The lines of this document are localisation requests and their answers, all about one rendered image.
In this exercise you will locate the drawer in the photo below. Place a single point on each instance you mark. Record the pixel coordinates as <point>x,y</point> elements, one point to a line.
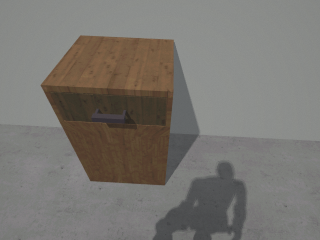
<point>140,110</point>

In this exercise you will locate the cabinet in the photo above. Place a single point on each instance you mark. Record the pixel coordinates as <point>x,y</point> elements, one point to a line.
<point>117,152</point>

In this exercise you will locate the handle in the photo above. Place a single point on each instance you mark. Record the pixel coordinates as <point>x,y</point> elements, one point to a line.
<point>108,118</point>

